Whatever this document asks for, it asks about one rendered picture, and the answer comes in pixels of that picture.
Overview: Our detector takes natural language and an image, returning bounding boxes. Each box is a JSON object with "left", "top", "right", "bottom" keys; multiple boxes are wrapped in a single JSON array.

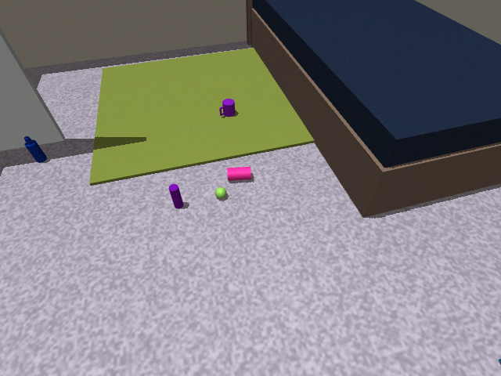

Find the bed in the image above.
[{"left": 246, "top": 0, "right": 501, "bottom": 218}]

